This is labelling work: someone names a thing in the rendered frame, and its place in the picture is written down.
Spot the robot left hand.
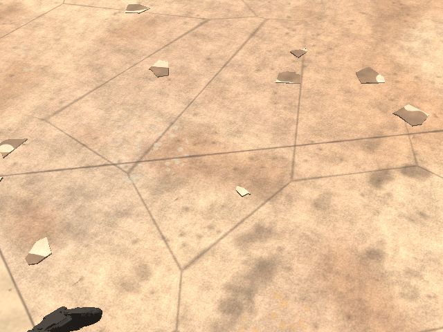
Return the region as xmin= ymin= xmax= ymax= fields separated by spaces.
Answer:
xmin=27 ymin=306 xmax=102 ymax=332

